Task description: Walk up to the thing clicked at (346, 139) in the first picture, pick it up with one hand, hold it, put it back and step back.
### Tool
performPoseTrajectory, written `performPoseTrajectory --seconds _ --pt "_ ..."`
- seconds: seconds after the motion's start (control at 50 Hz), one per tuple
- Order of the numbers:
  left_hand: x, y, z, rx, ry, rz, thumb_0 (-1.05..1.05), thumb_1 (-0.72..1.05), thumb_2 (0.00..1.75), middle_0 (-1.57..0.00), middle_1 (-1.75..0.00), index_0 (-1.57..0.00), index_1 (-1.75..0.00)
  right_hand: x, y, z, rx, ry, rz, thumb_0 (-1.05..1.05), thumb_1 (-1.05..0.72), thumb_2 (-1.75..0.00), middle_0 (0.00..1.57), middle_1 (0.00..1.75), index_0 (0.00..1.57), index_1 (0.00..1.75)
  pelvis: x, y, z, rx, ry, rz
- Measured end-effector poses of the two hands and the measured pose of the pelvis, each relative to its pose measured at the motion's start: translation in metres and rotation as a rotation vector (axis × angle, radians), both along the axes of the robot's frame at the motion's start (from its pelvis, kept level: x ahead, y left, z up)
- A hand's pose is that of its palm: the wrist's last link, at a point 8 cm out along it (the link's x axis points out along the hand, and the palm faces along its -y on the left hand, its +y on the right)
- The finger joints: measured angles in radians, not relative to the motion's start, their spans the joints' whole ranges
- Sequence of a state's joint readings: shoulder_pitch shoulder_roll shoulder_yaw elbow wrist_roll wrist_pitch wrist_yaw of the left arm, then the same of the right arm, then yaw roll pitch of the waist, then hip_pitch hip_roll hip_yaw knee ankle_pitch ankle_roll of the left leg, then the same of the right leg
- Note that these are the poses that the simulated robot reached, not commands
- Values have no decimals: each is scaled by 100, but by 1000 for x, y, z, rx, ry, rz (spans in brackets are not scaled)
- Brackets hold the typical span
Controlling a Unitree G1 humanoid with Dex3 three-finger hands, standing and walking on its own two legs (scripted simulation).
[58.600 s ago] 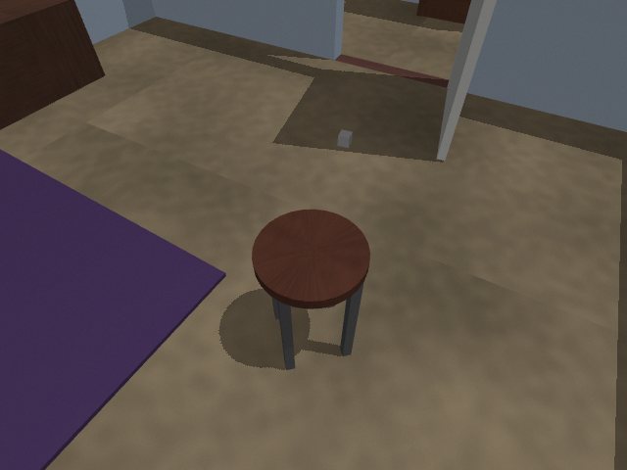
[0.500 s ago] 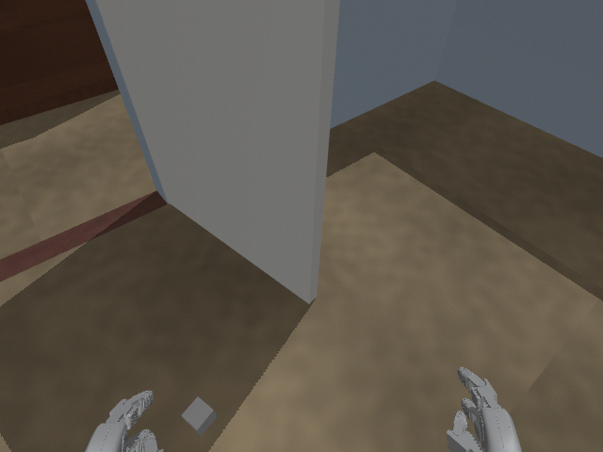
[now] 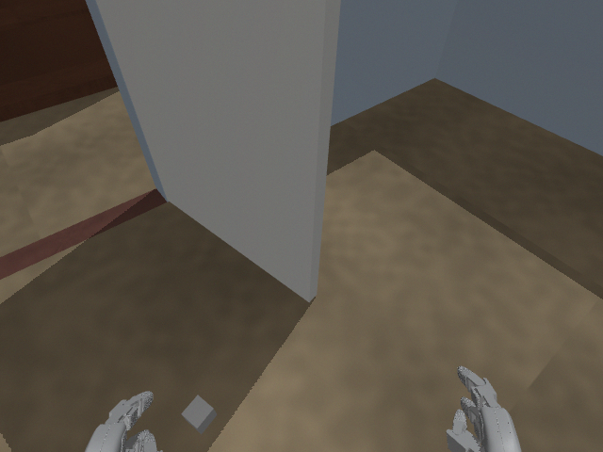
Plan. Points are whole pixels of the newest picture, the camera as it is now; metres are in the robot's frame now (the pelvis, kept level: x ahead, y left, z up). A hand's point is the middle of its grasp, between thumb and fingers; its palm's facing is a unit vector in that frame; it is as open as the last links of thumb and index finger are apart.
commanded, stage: home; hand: left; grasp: from above
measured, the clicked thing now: (199, 414) +0.39 +0.28 -0.68
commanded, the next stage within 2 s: stand in 0.14 s
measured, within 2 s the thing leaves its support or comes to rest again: neither
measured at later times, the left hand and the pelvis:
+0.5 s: hand out of the picture +0.12 +0.24 -0.10, palm faces +0.04 -0.94 -0.34, open 7.4 cm; pelvis -0.01 +0.01 +0.03, yaw +1 degrees
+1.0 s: hand out of the picture +0.01 +0.25 -0.10, palm faces +0.04 -0.94 -0.34, open 7.4 cm; pelvis -0.01 +0.01 +0.06, yaw +1 degrees
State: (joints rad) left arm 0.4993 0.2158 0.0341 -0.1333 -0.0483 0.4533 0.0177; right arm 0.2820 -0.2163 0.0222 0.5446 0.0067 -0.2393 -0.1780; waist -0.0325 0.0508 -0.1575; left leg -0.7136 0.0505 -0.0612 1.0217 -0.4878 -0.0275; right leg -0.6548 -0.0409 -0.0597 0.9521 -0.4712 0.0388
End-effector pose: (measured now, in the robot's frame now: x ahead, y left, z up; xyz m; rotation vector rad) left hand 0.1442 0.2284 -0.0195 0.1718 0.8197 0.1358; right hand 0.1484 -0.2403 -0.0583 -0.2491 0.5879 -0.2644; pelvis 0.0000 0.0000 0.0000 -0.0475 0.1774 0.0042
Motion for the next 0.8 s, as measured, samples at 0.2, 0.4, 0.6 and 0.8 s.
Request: performPoseTrajectory --seconds 0.2,0.4,0.6,0.8 --pt "4 1 1 1 -3 -3 1 90 90 -20 -30 -21 -30 3 0 0 0 -1 -3 2 -90 -90 20 30 21 30 3 0 0 0 1 -2" --pt "-5 33 -35 121 43 -14 1 90 90 -21 -30 -21 -30 -18 -18 -20 -26 376 142 2 -90 -90 21 30 21 30 -6 1 18 45 -129 7" --pt "-76 65 -56 120 296 76 1 90 90 -20 -30 -21 -30 -61 -32 -10 -13 530 31 1 -91 -90 20 30 21 30 -4 11 38 39 -194 8" --pt "-124 67 -54 91 437 113 1 90 90 -20 -30 -21 -30 -85 -17 -7 33 613 3 1 -91 -90 20 30 21 30 -8 16 56 40 -241 14"
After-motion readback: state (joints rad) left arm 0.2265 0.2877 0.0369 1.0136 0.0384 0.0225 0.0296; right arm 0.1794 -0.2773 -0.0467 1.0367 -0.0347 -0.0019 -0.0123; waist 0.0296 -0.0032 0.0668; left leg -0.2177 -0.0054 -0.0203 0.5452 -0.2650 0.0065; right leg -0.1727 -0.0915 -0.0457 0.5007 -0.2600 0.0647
